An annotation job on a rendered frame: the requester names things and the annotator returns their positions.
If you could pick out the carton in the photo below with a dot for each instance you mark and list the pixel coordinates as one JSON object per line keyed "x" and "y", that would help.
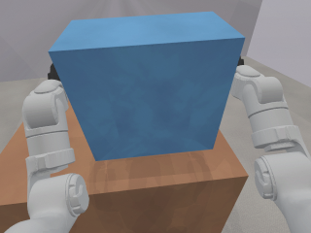
{"x": 148, "y": 85}

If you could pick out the right robot upper arm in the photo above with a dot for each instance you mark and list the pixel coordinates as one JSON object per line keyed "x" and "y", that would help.
{"x": 285, "y": 178}

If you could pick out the robot right hand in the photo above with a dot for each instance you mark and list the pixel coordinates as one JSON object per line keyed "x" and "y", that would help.
{"x": 240, "y": 61}

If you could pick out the pedestal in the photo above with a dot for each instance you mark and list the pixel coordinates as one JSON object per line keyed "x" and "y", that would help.
{"x": 181, "y": 192}

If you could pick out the robot right forearm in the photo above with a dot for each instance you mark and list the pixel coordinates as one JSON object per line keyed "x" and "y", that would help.
{"x": 267, "y": 110}

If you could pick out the left robot upper arm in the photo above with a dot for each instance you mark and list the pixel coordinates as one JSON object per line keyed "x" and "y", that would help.
{"x": 54, "y": 204}

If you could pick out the robot left hand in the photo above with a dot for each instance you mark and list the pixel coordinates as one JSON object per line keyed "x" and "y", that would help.
{"x": 52, "y": 75}

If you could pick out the robot left forearm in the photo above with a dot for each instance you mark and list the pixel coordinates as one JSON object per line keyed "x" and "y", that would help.
{"x": 45, "y": 127}

